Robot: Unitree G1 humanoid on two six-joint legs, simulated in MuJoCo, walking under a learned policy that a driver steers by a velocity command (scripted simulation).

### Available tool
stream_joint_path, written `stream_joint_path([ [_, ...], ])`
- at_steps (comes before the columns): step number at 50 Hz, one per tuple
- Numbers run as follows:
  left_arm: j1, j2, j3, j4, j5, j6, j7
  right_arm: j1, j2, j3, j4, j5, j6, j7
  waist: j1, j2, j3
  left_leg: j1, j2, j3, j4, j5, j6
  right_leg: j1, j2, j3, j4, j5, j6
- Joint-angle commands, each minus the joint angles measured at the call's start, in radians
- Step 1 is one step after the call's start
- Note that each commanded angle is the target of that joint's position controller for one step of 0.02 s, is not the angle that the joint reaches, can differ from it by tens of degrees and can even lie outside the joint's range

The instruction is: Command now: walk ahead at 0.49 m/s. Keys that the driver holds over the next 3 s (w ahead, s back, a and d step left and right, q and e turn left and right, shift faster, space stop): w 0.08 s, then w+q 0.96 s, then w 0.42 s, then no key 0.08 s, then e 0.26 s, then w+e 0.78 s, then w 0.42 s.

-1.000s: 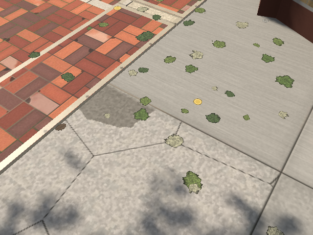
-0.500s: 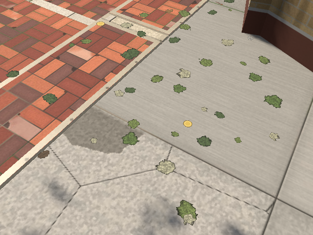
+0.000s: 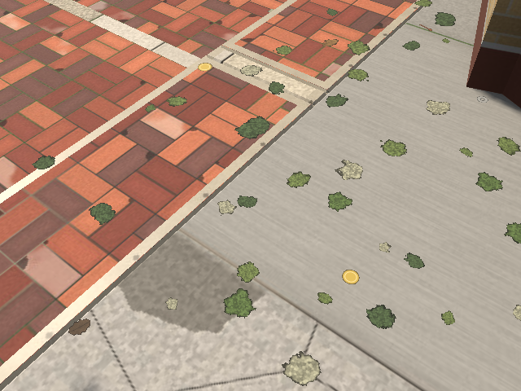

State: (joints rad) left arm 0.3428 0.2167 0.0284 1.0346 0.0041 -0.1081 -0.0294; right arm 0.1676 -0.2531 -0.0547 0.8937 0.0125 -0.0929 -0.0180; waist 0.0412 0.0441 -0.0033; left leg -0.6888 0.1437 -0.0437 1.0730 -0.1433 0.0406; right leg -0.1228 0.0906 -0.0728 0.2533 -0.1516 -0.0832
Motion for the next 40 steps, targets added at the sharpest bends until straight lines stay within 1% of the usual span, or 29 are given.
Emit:
stream_joint_path([
  [1,-0.023,0.136,0.02,-0.057,-0.003,-0.008,0.021,-0.011,-0.029,-0.004,-0.053,-0.008,-0.002,0.004,-0.035,-0.074,0.061,-0.038,0.019,0.0,-0.176,0.157,-0.019,-0.055,-0.277,0.18,-0.151,0.226,-0.151],
  [3,0.016,0.149,0.021,-0.052,-0.01,-0.004,0.027,-0.096,-0.018,0.002,-0.076,-0.004,-0.007,0.011,-0.006,-0.079,0.067,-0.003,-0.01,0.026,-0.325,0.239,-0.019,-0.031,-0.26,0.15,-0.153,0.221,-0.129],
  [5,0.052,0.165,0.025,-0.04,-0.016,-0.001,0.03,-0.159,-0.015,0.008,-0.091,0.003,-0.009,0.021,0.016,-0.086,0.075,0.012,-0.034,0.049,-0.416,0.266,-0.019,0.02,-0.267,0.13,-0.151,0.191,-0.119],
  [8,0.098,0.167,0.03,-0.016,-0.016,0.01,0.033,-0.231,-0.02,0.014,-0.124,0.013,-0.01,0.043,0.039,-0.087,0.097,-0.029,-0.044,0.048,-0.482,0.232,0.004,0.151,-0.319,0.106,-0.117,0.195,-0.11],
  [10,0.098,0.168,0.035,-0.009,-0.013,0.02,0.036,-0.252,-0.03,0.014,-0.147,0.016,-0.013,0.06,0.029,-0.091,0.095,-0.039,-0.056,0.048,-0.503,0.152,0.037,0.231,-0.351,0.087,-0.07,0.261,-0.093],
  [11,0.082,0.177,0.038,-0.013,-0.012,0.025,0.038,-0.24,-0.04,0.01,-0.153,0.017,-0.014,0.068,0.013,-0.098,0.081,-0.004,-0.073,0.06,-0.51,0.102,0.055,0.252,-0.357,0.068,-0.031,0.356,-0.082],
  [12,0.059,0.19,0.042,-0.022,-0.01,0.03,0.04,-0.201,-0.059,0.002,-0.151,0.016,-0.015,0.072,-0.015,-0.115,0.046,0.077,-0.104,0.085,-0.51,0.059,0.075,0.258,-0.354,0.045,0.034,0.525,-0.069],
  [13,0.035,0.198,0.044,-0.032,-0.008,0.037,0.042,-0.108,-0.087,-0.014,-0.132,0.012,-0.014,0.073,-0.069,-0.129,-0.018,0.214,-0.145,0.116,-0.516,0.047,0.098,0.249,-0.338,0.015,0.156,0.698,-0.051],
  [14,0.022,0.185,0.039,-0.046,-0.001,0.044,0.046,0.061,-0.132,-0.043,-0.08,0.012,-0.011,0.071,-0.144,-0.115,-0.109,0.431,-0.189,0.131,-0.541,0.071,0.127,0.186,-0.29,-0.028,0.366,0.773,-0.023],
  [15,0.031,0.166,0.025,-0.081,0.016,0.041,0.051,0.237,-0.223,-0.072,-0.048,0.006,-0.004,0.06,-0.193,0.009,-0.226,0.745,-0.021,-0.128,-0.544,0.096,0.193,-0.068,-0.237,-0.064,0.703,0.493,0.017],
  [16,0.147,0.02,-0.02,-0.091,0.021,0.008,0.026,0.27,-0.279,-0.08,-0.041,0.003,-0.005,0.065,-0.102,0.259,-0.344,1.085,0.195,-0.672,-0.681,-0.118,0.373,-0.503,-0.027,0.02,1.034,-0.322,0.074],
  [17,0.07,0.122,0.002,-0.094,-0.011,-0.032,0.014,0.272,-0.181,-0.056,-0.045,0.001,-0.005,0.062,-0.146,0.154,-0.339,1.1,0.184,-0.741,-0.77,-0.18,0.334,-0.622,-0.065,0.181,1.138,-0.37,0.041],
  [18,-0.039,0.177,0.016,-0.14,-0.039,-0.055,0.011,0.196,-0.149,-0.048,-0.065,-0.001,-0.008,0.056,-0.137,0.115,-0.198,0.981,0.152,-0.597,-0.781,-0.089,0.287,-0.683,-0.109,0.179,1.131,-0.283,0.02],
  [19,-0.094,0.18,0.017,-0.156,-0.034,-0.064,0.019,0.111,-0.132,-0.04,-0.092,-0.003,-0.01,0.056,-0.103,-0.011,-0.132,0.826,0.117,-0.48,-0.798,0.037,0.265,-0.64,-0.154,0.172,1.07,-0.198,0.016],
  [20,-0.111,0.179,0.027,-0.161,-0.017,-0.06,0.028,0.059,-0.111,-0.033,-0.112,-0.01,-0.011,0.058,-0.066,-0.065,-0.088,0.694,0.088,-0.402,-0.816,0.152,0.256,-0.582,-0.182,0.167,0.996,-0.156,0.024],
  [21,-0.097,0.174,0.033,-0.17,-0.009,-0.046,0.031,0.038,-0.093,-0.026,-0.121,-0.018,-0.012,0.058,-0.031,-0.054,-0.083,0.619,0.06,-0.356,-0.837,0.209,0.248,-0.513,-0.205,0.176,0.948,-0.139,0.031],
  [22,-0.086,0.16,0.035,-0.178,-0.005,-0.031,0.034,0.036,-0.092,-0.026,-0.124,-0.013,-0.011,0.057,-0.015,-0.04,-0.07,0.576,0.041,-0.329,-0.854,0.228,0.249,-0.489,-0.209,0.173,0.9,-0.138,0.044],
  [23,-0.085,0.144,0.035,-0.184,0.0,-0.019,0.037,0.05,-0.101,-0.028,-0.123,-0.007,-0.011,0.052,-0.007,-0.03,-0.055,0.536,0.031,-0.297,-0.866,0.25,0.252,-0.479,-0.209,0.161,0.855,-0.131,0.06],
  [25,-0.143,0.133,0.037,-0.213,0.013,-0.003,0.045,0.093,-0.134,-0.037,-0.118,-0.001,-0.011,0.035,-0.016,-0.019,-0.022,0.485,0.011,-0.253,-0.886,0.269,0.256,-0.503,-0.197,0.14,0.747,-0.056,0.096],
  [26,-0.191,0.13,0.037,-0.232,0.015,-0.001,0.048,0.117,-0.147,-0.041,-0.115,0.0,-0.009,0.026,-0.03,-0.015,-0.006,0.475,0.002,-0.244,-0.892,0.258,0.249,-0.523,-0.189,0.136,0.674,0.002,0.11],
  [28,-0.277,0.118,0.036,-0.261,0.012,-0.002,0.047,0.159,-0.151,-0.043,-0.109,0.003,-0.001,0.013,-0.059,0.0,0.008,0.464,-0.03,-0.222,-0.885,0.209,0.217,-0.517,-0.163,0.135,0.52,0.132,0.118],
  [30,-0.349,0.104,0.031,-0.285,0.006,-0.008,0.042,0.187,-0.151,-0.043,-0.105,0.006,0.005,0.007,-0.085,0.026,0.014,0.453,-0.053,-0.212,-0.873,0.151,0.185,-0.473,-0.132,0.13,0.384,0.232,0.113],
  [32,-0.405,0.104,0.029,-0.311,-0.001,-0.013,0.036,0.212,-0.154,-0.044,-0.097,0.008,0.007,0.006,-0.106,0.041,0.018,0.461,-0.05,-0.234,-0.859,0.111,0.168,-0.435,-0.11,0.126,0.308,0.271,0.109],
  [35,-0.453,0.129,0.033,-0.345,-0.007,-0.025,0.023,0.243,-0.148,-0.044,-0.087,0.014,0.017,0.003,-0.117,0.045,0.017,0.558,-0.018,-0.308,-0.79,0.106,0.162,-0.434,-0.097,0.151,0.237,0.228,0.099],
  [37,-0.449,0.151,0.04,-0.355,-0.01,-0.038,0.014,0.234,-0.156,-0.048,-0.095,0.011,0.026,-0.006,-0.101,0.055,0.013,0.605,0.004,-0.362,-0.735,0.119,0.158,-0.399,-0.091,0.158,0.2,0.154,0.085],
  [38,-0.419,0.164,0.045,-0.35,-0.012,-0.044,0.013,0.221,-0.161,-0.051,-0.102,0.009,0.031,-0.009,-0.083,0.072,0.004,0.613,0.007,-0.381,-0.704,0.151,0.152,-0.352,-0.087,0.153,0.189,0.11,0.074],
  [39,-0.344,0.179,0.054,-0.332,-0.01,-0.049,0.016,0.2,-0.153,-0.049,-0.113,0.008,0.036,-0.009,-0.043,0.083,-0.026,0.603,-0.017,-0.38,-0.649,0.211,0.138,-0.245,-0.079,0.134,0.154,0.101,0.053],
  [40,-0.219,0.213,0.069,-0.306,0.0,-0.053,0.022,0.173,-0.123,-0.037,-0.133,0.003,0.035,-0.005,0.016,0.069,-0.116,0.547,-0.071,-0.343,-0.509,0.261,0.11,-0.04,-0.126,0.158,0.158,0.11,0.013],
])
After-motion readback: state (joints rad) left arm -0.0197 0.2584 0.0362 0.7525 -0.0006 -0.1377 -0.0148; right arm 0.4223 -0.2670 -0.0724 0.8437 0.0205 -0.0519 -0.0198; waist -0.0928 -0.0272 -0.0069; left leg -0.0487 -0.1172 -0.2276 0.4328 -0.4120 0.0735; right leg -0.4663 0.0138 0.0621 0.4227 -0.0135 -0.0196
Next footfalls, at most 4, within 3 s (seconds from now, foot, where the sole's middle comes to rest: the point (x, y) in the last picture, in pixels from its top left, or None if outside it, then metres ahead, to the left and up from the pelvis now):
0.28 left None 0.35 0.15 -0.78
0.80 right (277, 334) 0.67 0.03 -0.78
1.34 left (149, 296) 0.77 0.40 -0.78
1.80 right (188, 220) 1.06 0.32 -0.78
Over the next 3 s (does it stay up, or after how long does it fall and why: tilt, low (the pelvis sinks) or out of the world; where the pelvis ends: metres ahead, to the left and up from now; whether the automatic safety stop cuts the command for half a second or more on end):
stays up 1.33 0.40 0.00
